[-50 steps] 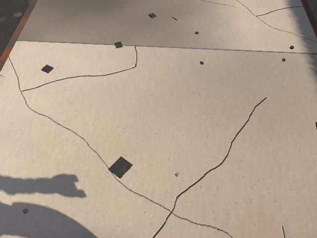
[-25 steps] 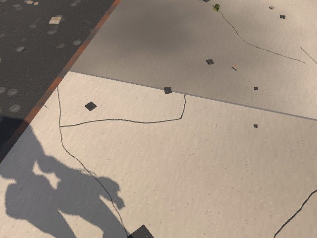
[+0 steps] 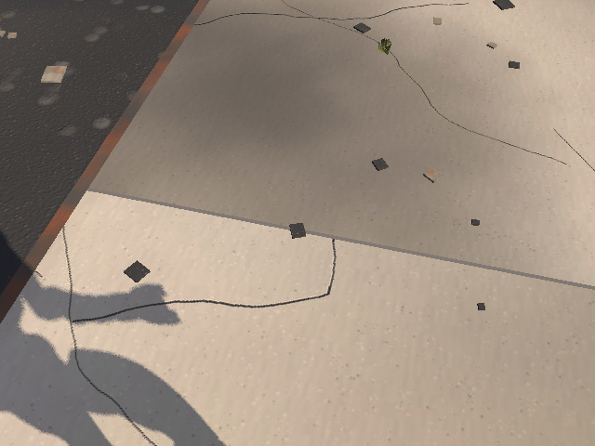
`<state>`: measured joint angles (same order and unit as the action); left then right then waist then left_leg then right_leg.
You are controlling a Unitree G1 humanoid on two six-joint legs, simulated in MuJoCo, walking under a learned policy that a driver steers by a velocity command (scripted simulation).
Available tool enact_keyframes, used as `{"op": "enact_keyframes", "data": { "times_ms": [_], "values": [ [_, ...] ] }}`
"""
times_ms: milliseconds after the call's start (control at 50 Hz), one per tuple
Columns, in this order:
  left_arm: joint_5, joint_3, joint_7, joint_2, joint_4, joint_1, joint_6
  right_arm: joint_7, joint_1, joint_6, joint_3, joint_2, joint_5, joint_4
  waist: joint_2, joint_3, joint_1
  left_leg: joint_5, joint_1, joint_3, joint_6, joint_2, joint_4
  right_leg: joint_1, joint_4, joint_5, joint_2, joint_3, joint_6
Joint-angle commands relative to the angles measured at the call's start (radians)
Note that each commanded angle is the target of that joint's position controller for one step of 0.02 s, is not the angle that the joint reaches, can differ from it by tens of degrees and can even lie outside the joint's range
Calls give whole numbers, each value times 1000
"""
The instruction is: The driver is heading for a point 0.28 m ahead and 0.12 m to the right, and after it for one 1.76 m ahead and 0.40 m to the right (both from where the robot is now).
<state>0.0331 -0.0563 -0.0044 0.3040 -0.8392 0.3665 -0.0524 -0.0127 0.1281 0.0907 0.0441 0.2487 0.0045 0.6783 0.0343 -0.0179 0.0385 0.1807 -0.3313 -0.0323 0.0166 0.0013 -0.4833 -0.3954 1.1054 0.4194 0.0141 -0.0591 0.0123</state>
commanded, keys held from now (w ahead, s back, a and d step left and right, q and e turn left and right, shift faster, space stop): w+e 0.68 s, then w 0.06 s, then w+q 0.26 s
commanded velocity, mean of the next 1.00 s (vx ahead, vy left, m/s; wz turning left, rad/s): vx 0.50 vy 0.00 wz -0.41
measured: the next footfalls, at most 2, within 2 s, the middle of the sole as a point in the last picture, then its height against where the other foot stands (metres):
right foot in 0.38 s outside the picture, level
left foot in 0.88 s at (353, 370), level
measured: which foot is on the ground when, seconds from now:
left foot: down 0.00-0.40, up 0.42-0.86, down 0.88-1.00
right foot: up 0.00-0.36, down 0.38-0.90, up 0.92-1.00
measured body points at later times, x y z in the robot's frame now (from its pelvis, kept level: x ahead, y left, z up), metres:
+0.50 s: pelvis +0.25 -0.08 -0.01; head +0.29 -0.11 +0.44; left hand +0.48 +0.13 -0.10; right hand +0.26 -0.39 -0.13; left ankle +0.19 +0.11 -0.64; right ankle +0.29 -0.17 -0.74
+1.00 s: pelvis +0.54 -0.13 +0.00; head +0.56 -0.13 +0.45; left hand +0.74 +0.08 -0.12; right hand +0.55 -0.44 -0.10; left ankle +0.63 -0.08 -0.74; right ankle +0.38 -0.20 -0.65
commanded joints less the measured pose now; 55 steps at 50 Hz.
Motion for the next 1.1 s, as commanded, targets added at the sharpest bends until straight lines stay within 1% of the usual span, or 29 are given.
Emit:
{"op": "enact_keyframes", "data": {
  "times_ms": [20,80,160,220,280,340,360,380,400,420,440,460,480,500,520,580,680,740,800,840,860,880,900,920,940,960,980,1020,1100],
  "values": [
    [-3,-26,1,72,95,-38,5,1,65,10,33,95,6,-1,-170,9,-45,7,228,274,163,-275,301,-292,55,-100,115,-44,-9],
    [-9,-21,5,38,121,-71,24,6,55,26,48,121,8,25,-124,-11,-27,-145,186,149,181,-276,349,-298,-3,-193,125,-43,-30],
    [-12,-11,27,22,157,-165,19,16,74,22,60,161,5,56,-91,-25,-50,-231,212,-4,165,-251,358,-281,-231,-395,116,-13,-28],
    [-13,-3,46,16,197,-272,17,22,116,12,70,195,-6,80,-75,-52,-89,-226,251,-68,147,-262,357,-253,-369,-452,101,36,-8],
    [-13,-6,59,35,238,-338,21,21,151,-5,81,221,-24,105,-76,-72,-101,-262,349,-100,124,-293,317,-266,-442,-382,88,65,27],
    [-18,-30,63,80,251,-284,29,26,148,-28,92,263,-37,111,-113,-6,-45,-670,408,-151,90,-292,120,-120,-466,-228,4,147,85],
    [-15,-54,59,115,221,-157,31,28,135,-37,91,264,-41,108,-104,64,32,-782,374,-185,66,-264,-60,53,-513,-246,-47,177,115],
    [-11,-91,44,185,171,19,39,32,154,-37,78,233,-31,103,-64,158,109,-686,218,-203,26,-221,-311,341,-539,-285,-68,135,155],
    [-1,-120,25,317,163,66,42,26,224,-23,38,117,15,48,198,231,50,37,-225,-196,-47,-84,-704,688,-589,-200,196,-349,307],
    [-5,-102,31,298,208,64,24,16,192,14,22,112,5,31,179,406,56,434,-394,58,-54,34,-880,799,-776,-34,326,-785,418],
    [-14,-77,40,220,199,44,8,5,77,35,44,192,-39,4,76,302,92,357,-498,122,-31,-21,-906,744,-821,-42,308,-675,355],
    [-15,-68,40,190,195,7,-2,5,44,48,38,182,-44,-7,53,190,64,270,-506,108,-11,-61,-840,611,-818,-98,269,-542,319],
    [-15,-58,37,158,204,-65,-4,14,48,51,39,178,-20,7,-6,122,17,202,-448,109,-12,-99,-752,465,-817,-193,226,-437,286],
    [-24,-46,33,126,220,-119,-4,19,66,43,47,188,-3,17,9,90,-24,154,-368,115,-16,-125,-681,350,-834,-291,192,-361,269],
    [-33,-42,29,118,235,-147,-4,17,80,30,50,187,1,19,31,81,-46,126,-312,116,-25,-130,-653,280,-857,-340,172,-335,270],
    [-27,-48,13,136,228,-135,-12,18,68,6,42,150,12,14,15,63,-57,43,-277,91,-68,-109,-532,184,-885,-468,139,-252,281],
    [-15,-55,-10,155,192,-63,-3,7,-119,11,19,103,3,-34,43,11,12,-239,-223,89,-93,-44,-165,139,-876,-350,80,-197,219],
    [-11,-52,-11,146,160,-13,-2,-11,-167,23,18,116,-10,-44,52,3,39,-302,-179,94,-79,-33,-72,180,-849,-300,115,-227,208],
    [-19,-49,-11,139,134,9,0,-25,-155,31,24,142,-12,-44,75,-9,35,-224,-195,91,-31,-43,-30,295,-793,-338,175,-258,193],
    [-22,-51,-8,145,124,2,6,-25,-112,33,30,156,-11,-36,94,-11,9,-129,-150,54,15,-29,-7,350,-741,-486,191,-254,175],
    [-23,-46,-8,134,124,-7,9,-20,-31,34,43,177,-7,-11,80,33,-33,-121,-43,24,47,0,24,364,-641,-658,153,-214,155],
    [-32,-33,-9,106,132,-4,10,-18,101,37,57,215,1,16,35,152,-88,-170,165,94,100,-60,-6,314,-437,-699,100,-152,126],
    [-32,-15,-10,61,150,95,0,-21,224,35,79,305,12,30,-170,316,-84,-117,529,447,251,-250,1,20,-92,-442,-26,-63,49],
    [-29,-8,-10,59,152,109,-14,-34,280,25,77,277,-20,64,-351,330,-93,134,654,803,336,-349,179,-239,122,105,-107,-44,0],
    [-15,-22,-5,133,171,11,-26,-36,238,21,54,211,-39,52,-227,196,-109,291,580,792,291,-336,215,-358,184,87,-42,-92,13],
    [-11,-21,-1,136,192,-91,-37,-32,187,12,45,183,-25,35,-130,101,-112,255,463,668,256,-294,222,-366,165,12,-6,-72,19],
    [-25,-19,2,122,209,-149,-47,-30,157,6,40,173,-14,29,-76,24,-98,148,354,580,248,-254,240,-367,100,-37,19,-51,18],
    [-49,-23,3,102,213,-145,-53,-19,134,2,31,152,-5,19,-101,25,-57,-23,270,483,230,-188,261,-278,-34,-112,55,-45,3],
    [-50,-10,0,56,228,-191,-45,5,166,-5,43,186,-20,30,-120,30,-53,-190,197,384,245,-153,283,-232,-248,-177,37,-5,-52]
  ]
}}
